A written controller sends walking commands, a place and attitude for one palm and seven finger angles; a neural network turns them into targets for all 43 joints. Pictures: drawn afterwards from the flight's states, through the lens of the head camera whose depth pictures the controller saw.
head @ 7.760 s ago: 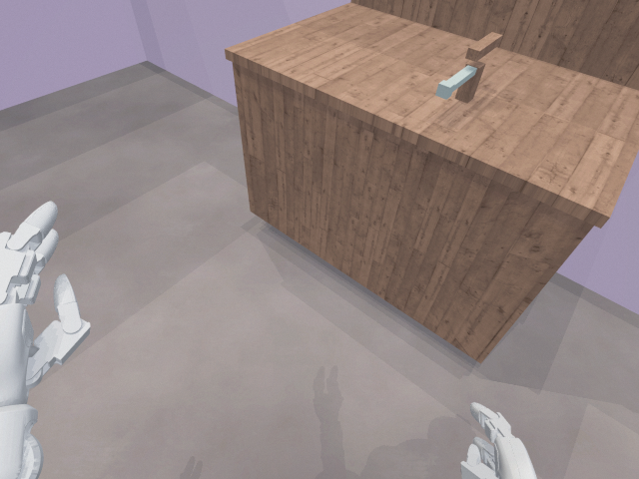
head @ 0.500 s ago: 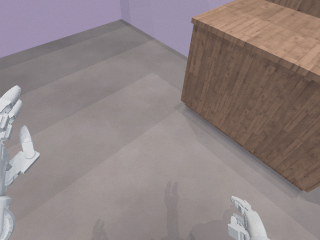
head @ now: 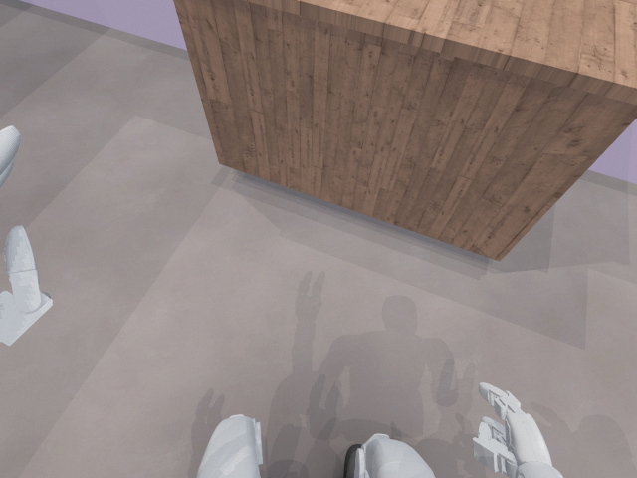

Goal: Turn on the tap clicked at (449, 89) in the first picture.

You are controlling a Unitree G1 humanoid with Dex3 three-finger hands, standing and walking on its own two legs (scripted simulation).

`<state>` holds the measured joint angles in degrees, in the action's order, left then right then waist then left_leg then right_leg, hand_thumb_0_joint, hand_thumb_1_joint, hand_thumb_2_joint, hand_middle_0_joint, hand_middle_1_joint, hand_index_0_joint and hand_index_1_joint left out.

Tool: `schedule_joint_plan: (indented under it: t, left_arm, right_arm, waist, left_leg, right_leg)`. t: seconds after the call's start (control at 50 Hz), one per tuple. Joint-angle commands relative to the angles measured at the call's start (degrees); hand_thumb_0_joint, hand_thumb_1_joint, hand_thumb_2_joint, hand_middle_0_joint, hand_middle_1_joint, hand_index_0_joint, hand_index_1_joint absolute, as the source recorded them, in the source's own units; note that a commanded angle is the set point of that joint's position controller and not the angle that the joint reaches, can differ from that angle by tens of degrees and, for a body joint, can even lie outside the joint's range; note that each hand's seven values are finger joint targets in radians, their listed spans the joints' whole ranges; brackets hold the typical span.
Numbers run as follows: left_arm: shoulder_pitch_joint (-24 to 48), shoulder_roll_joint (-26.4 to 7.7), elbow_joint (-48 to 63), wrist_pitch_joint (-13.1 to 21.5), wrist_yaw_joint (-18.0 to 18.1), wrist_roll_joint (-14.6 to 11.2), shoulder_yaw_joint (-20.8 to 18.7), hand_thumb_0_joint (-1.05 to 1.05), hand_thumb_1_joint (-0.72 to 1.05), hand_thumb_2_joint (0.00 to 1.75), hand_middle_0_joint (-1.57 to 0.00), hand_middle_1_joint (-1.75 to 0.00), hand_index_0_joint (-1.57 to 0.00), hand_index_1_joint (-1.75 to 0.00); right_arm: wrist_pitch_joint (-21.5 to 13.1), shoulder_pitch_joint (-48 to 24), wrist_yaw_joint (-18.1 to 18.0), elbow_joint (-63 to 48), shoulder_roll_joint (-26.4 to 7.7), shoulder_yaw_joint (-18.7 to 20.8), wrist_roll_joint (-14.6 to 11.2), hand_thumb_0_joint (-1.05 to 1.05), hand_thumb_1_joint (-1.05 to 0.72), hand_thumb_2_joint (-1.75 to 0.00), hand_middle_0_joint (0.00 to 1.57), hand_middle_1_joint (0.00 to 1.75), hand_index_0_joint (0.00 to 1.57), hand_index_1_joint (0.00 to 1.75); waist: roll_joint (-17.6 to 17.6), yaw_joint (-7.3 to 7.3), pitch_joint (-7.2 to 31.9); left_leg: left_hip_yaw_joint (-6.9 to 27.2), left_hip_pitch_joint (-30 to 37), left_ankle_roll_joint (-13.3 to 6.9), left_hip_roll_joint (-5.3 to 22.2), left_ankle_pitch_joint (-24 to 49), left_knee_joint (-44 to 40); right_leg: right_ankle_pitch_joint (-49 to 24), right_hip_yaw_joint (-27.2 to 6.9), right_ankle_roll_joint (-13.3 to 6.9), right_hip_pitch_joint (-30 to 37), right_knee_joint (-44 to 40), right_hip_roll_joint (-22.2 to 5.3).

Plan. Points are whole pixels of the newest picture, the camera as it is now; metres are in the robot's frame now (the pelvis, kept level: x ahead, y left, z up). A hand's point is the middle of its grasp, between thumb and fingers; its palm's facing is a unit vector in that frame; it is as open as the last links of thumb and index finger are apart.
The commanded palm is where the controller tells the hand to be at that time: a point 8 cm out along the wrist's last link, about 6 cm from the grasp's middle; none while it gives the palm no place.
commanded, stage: walk to a spot facing it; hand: left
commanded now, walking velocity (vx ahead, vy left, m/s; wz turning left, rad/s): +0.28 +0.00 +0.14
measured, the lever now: out of the picture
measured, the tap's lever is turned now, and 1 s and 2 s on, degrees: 0 0 0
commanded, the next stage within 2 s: turn to face it in 0.08 s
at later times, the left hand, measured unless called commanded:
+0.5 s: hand (129, 174) +0.36 +0.17 +0.19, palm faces +0.28 -0.83 -0.47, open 7.4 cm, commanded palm +0.30 +0.24 +0.20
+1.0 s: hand (155, 128) +0.41 +0.16 +0.20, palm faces +0.11 -0.88 -0.46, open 7.4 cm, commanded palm +0.37 +0.20 +0.20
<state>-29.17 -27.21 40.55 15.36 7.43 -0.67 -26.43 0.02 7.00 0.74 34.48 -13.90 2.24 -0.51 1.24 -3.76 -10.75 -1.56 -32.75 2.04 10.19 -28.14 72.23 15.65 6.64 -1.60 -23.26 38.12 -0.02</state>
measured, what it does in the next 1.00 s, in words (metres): walks ahead, turning right: left foot, then right foot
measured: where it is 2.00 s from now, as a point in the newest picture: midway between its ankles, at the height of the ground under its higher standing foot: outside the picture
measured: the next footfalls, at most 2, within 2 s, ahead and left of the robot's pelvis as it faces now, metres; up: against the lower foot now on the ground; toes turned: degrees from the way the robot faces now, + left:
left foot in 0.12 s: +0.16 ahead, +0.16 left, +0.00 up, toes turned +8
right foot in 0.40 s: +0.19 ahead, -0.10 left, +0.00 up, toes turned -12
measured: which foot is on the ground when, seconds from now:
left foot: up 0.00-0.10, down 0.12-0.42, up 0.44-0.86, down 0.88-1.00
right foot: down 0.00-0.12, up 0.14-0.38, down 0.40-0.88, up 0.90-1.00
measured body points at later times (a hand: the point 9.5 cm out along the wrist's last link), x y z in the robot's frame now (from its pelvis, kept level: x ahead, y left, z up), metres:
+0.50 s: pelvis +0.11 -0.02 +0.00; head +0.15 -0.05 +0.45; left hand +0.34 +0.22 +0.22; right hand +0.29 -0.22 -0.10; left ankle +0.10 +0.14 -0.67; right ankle +0.15 -0.09 -0.71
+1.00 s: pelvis +0.12 +0.00 +0.01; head +0.15 +0.00 +0.46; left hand +0.40 +0.21 +0.22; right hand +0.21 -0.27 -0.06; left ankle +0.16 +0.14 -0.71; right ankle +0.10 -0.09 -0.67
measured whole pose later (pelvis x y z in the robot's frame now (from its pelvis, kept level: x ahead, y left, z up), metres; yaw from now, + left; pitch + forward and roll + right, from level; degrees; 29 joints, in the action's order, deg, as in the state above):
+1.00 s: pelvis +0.12 +0.00 +0.01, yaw -22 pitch +0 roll +1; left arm -27.0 -24.5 32.1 10.7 8.3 -1.8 -24.3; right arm 2.5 9.6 -0.9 29.0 -10.4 0.9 -0.5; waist -2.3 2.0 -3.7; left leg -9.3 -13.8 2.5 6.6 -18.6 33.1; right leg 25.7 1.1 1.5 -28.6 56.7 1.8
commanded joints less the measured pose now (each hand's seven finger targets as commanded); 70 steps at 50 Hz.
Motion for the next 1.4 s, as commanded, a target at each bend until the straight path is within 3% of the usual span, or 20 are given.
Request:
schedule_joint_plan:
  t: [0.0,0.06,0.08,0.12,0.14,0.26,0.36,0.38,0.4,0.42,0.46,0.54,0.8,0.9,1.0,1.12,1.14,1.18,1.22,1.38]
  left_arm:
    - [-6.23,-10.51,11.63,2.73,3.50,-2.33,-14.87,0.00,0.90,0.90,-0.20,-0.30,-0.20,-0.30]
    - [-6.02,-8.03,5.96,1.64,4.00,-2.72,-12.71,0.00,0.90,0.90,-0.20,-0.30,-0.20,-0.30]
    - [-4.72,-7.07,3.97,1.79,3.83,-2.55,-11.73,0.00,0.90,0.90,-0.20,-0.30,-0.20,-0.30]
    - [-0.96,-4.27,1.72,2.64,3.12,-2.10,-8.18,0.00,0.90,0.90,-0.20,-0.30,-0.20,-0.30]
    - [0.72,-5.56,-4.67,2.49,2.38,-1.42,-8.34,0.00,0.90,0.90,-0.20,-0.30,-0.20,-0.30]
    - [11.42,0.58,2.63,0.96,0.72,-0.10,5.05,0.00,0.90,0.90,-0.20,-0.30,-0.20,-0.30]
    - [10.65,-4.90,5.48,-0.28,1.79,0.16,-0.23,0.00,0.90,0.90,-0.20,-0.30,-0.20,-0.30]
    - [11.13,-6.25,4.79,-0.52,1.88,0.21,-1.59,0.00,0.90,0.90,-0.20,-0.30,-0.20,-0.30]
    - [10.40,-8.70,3.65,-0.67,2.23,-0.02,-4.18,0.00,0.90,0.90,-0.20,-0.30,-0.20,-0.30]
    - [7.85,-8.04,0.40,-1.61,2.56,-1.05,-6.10,0.00,0.90,0.90,-0.20,-0.30,-0.20,-0.30]
    - [6.01,-7.55,0.25,-1.51,1.99,-2.39,-6.28,0.00,0.90,0.90,-0.20,-0.30,-0.20,-0.30]
    - [-2.81,-4.80,-2.48,-0.58,1.54,-2.84,-6.32,0.00,0.90,0.90,-0.20,-0.30,-0.20,-0.30]
    - [2.07,-6.31,7.67,-2.46,3.31,-2.04,-3.85,0.00,0.90,0.90,-0.20,-0.30,-0.20,-0.30]
    - [0.51,-6.48,1.49,-1.15,1.84,-1.09,-5.26,0.00,0.90,0.90,-0.20,-0.30,-0.20,-0.30]
    - [9.00,-0.91,3.73,-1.80,0.79,-1.30,2.54,0.00,0.90,0.90,-0.20,-0.30,-0.20,-0.30]
    - [8.60,-4.50,2.49,-2.68,1.38,-0.90,-0.28,0.00,0.90,0.90,-0.20,-0.30,-0.20,-0.30]
    - [8.30,-5.19,3.68,-2.31,1.53,-0.92,-1.30,0.00,0.90,0.90,-0.20,-0.30,-0.20,-0.30]
    - [5.75,-10.28,3.88,-1.48,2.58,-1.29,-6.76,0.00,0.90,0.90,-0.20,-0.30,-0.20,-0.30]
    - [1.48,-10.90,5.51,-2.25,2.24,-2.90,-8.62,0.00,0.90,0.90,-0.20,-0.30,-0.20,-0.30]
    - [-7.12,-6.75,4.15,-1.08,2.62,-3.19,-9.44,0.00,0.90,0.90,-0.20,-0.30,-0.20,-0.30]
  right_arm:
    - [-2.22,-0.63,-1.28,-8.78,-2.82,0.52,-0.04,0.00,-0.90,-0.90,0.20,0.30,0.20,0.30]
    - [-3.23,1.82,-2.99,-7.53,-3.52,1.14,0.32,0.00,-0.90,-0.90,0.20,0.30,0.20,0.30]
    - [-3.41,2.38,-3.90,-7.66,-4.83,2.10,0.31,0.00,-0.90,-0.90,0.20,0.30,0.20,0.30]
    - [-3.73,0.76,-4.48,-9.02,-6.63,2.87,0.23,0.00,-0.90,-0.90,0.20,0.30,0.20,0.30]
    - [-4.10,0.38,-4.19,-8.31,-5.92,2.19,0.11,0.00,-0.90,-0.90,0.20,0.30,0.20,0.30]
    - [-5.84,2.11,-3.98,-7.60,-4.23,0.24,-0.23,0.00,-0.90,-0.90,0.20,0.30,0.20,0.30]
    - [-7.17,1.14,-2.78,-9.21,-3.40,-0.40,0.12,0.00,-0.90,-0.90,0.20,0.30,0.20,0.30]
    - [-6.75,1.31,-2.47,-9.39,-2.47,-0.48,0.05,0.00,-0.90,-0.90,0.20,0.30,0.20,0.30]
    - [-6.34,-0.22,-2.69,-10.48,-0.71,-0.77,0.28,0.00,-0.90,-0.90,0.20,0.30,0.20,0.30]
    - [-6.00,-1.56,-2.91,-10.46,-0.85,-1.09,0.90,0.00,-0.90,-0.90,0.20,0.30,0.20,0.30]
    - [-4.38,-1.11,-2.38,-9.46,-1.37,-0.38,0.34,0.00,-0.90,-0.90,0.20,0.30,0.20,0.30]
    - [-0.58,-3.31,-2.20,-9.32,-0.82,-1.34,0.63,0.00,-0.90,-0.90,0.20,0.30,0.20,0.30]
    - [1.09,-1.08,-2.54,-12.54,-4.43,0.42,-0.53,0.00,-0.90,-0.90,0.20,0.30,0.20,0.30]
    - [0.31,-1.10,-2.68,-12.95,-4.10,0.87,0.19,0.00,-0.90,-0.90,0.20,0.30,0.20,0.30]
    - [-1.85,1.29,-0.77,-12.80,-5.22,0.86,-0.91,0.00,-0.90,-0.90,0.20,0.30,0.20,0.30]
    - [-4.15,2.63,-0.84,-13.26,-5.65,0.83,-0.69,0.00,-0.90,-0.90,0.20,0.30,0.20,0.30]
    - [-4.15,2.54,-0.63,-13.29,-4.69,0.54,-0.96,0.00,-0.90,-0.90,0.20,0.30,0.20,0.30]
    - [-3.85,0.00,-1.02,-14.32,-1.95,-0.75,-0.53,0.00,-0.90,-0.90,0.20,0.30,0.20,0.30]
    - [-2.61,-1.05,-1.12,-13.25,-2.89,0.55,-1.10,0.00,-0.90,-0.90,0.20,0.30,0.20,0.30]
    - [-0.32,-1.83,-2.10,-11.09,-2.97,0.67,-0.35,0.00,-0.90,-0.90,0.20,0.30,0.20,0.30]
  waist:
    - [-8.19,3.31,21.33]
    - [-3.74,1.91,21.21]
    - [2.54,1.87,20.24]
    - [20.93,1.62,15.10]
    - [14.21,1.51,10.40]
    - [14.78,3.39,13.00]
    - [10.39,5.21,16.52]
    - [1.61,4.91,17.16]
    - [-13.10,5.10,17.20]
    - [-15.47,5.22,17.31]
    - [-10.80,4.25,16.61]
    - [-6.85,4.52,20.33]
    - [-4.99,5.45,21.86]
    - [15.30,5.83,15.28]
    - [15.45,4.55,10.46]
    - [11.14,4.66,14.26]
    - [7.44,4.89,16.78]
    - [-14.90,5.94,19.57]
    - [-12.42,5.55,22.05]
    - [-8.64,4.95,22.29]
  left_leg:
    - [-2.55,8.75,-0.29,-0.37,5.90,-22.58]
    - [-7.89,22.25,-0.34,-5.67,16.65,-39.27]
    - [-3.04,25.19,-2.06,-3.26,12.91,-43.53]
    - [27.12,25.06,-12.21,15.28,5.28,-56.78]
    - [28.15,17.06,-13.77,16.65,-2.58,-60.69]
    - [1.67,22.65,-9.00,8.34,31.35,-49.95]
    - [-4.89,19.93,-4.16,7.27,28.58,-37.35]
    - [-7.44,16.63,-2.25,3.95,21.39,-28.46]
    - [-9.17,5.19,0.57,-3.64,2.00,-15.74]
    - [-3.20,-1.09,1.96,-6.71,-7.93,-7.82]
    - [2.84,-1.85,2.80,-3.58,-1.21,-2.16]
    - [0.95,-2.85,3.43,-4.52,3.43,-7.74]
    - [-1.41,20.02,1.12,-5.95,11.37,-42.33]
    - [10.30,24.55,-10.60,16.99,35.00,-53.25]
    - [-6.33,21.46,-5.48,11.23,39.38,-48.98]
    - [-8.20,21.35,-2.12,9.36,34.01,-39.13]
    - [-9.07,19.77,-1.14,7.37,30.35,-32.20]
    - [-7.26,1.04,2.95,-4.97,-7.93,-10.73]
    - [2.65,0.52,2.71,-2.81,-5.71,-2.05]
    - [-0.84,7.66,1.81,-5.72,3.05,-22.35]
  right_leg:
    - [-9.66,-11.14,-9.75,9.01,-14.22,-15.75]
    - [1.90,-4.35,-4.26,5.22,-5.39,-10.14]
    - [6.16,-3.14,-2.19,1.60,1.50,-7.60]
    - [22.13,-1.22,1.62,-11.48,25.25,0.07]
    - [18.56,-5.03,1.41,-11.93,29.89,-2.22]
    - [9.70,-0.39,3.03,-4.48,12.02,-2.97]
    - [-3.24,2.09,3.09,10.52,-7.83,-1.64]
    - [-10.34,-3.89,1.00,13.35,-11.92,-6.17]
    - [-27.81,-22.71,-4.43,18.39,-14.62,-16.18]
    - [-36.15,-30.99,-8.68,18.91,-16.97,-21.66]
    - [-29.52,-30.62,-8.91,18.71,-17.67,-20.48]
    - [-37.41,-19.84,-7.92,23.31,-13.47,-14.66]
    - [-21.21,-25.19,-5.93,11.42,-11.88,-11.89]
    - [14.62,-7.85,3.41,-9.76,26.71,0.14]
    - [7.79,-2.14,4.55,-3.70,12.65,-1.74]
    - [-1.67,1.94,3.72,10.21,-6.91,0.19]
    - [-10.61,-1.55,2.09,14.61,-10.77,-2.96]
    - [-54.77,-26.09,-7.63,25.57,-12.05,-18.45]
    - [-42.62,-27.07,-8.43,22.17,-13.00,-19.48]
    - [-25.97,-20.57,-8.69,16.67,-14.93,-14.04]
